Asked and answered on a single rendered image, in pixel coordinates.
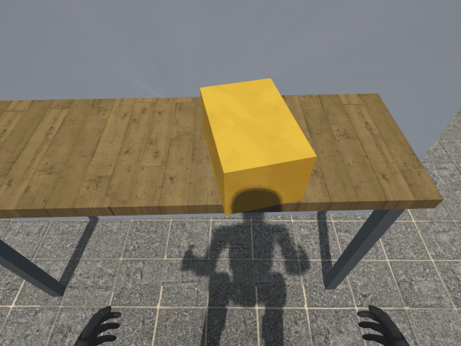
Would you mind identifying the carton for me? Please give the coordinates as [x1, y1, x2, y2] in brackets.
[200, 78, 317, 216]

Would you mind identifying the table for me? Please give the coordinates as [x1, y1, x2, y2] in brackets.
[0, 94, 443, 297]

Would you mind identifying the left robot hand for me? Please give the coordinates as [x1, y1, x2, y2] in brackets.
[74, 306, 121, 346]

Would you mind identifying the right robot hand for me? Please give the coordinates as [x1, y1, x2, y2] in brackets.
[357, 305, 410, 346]

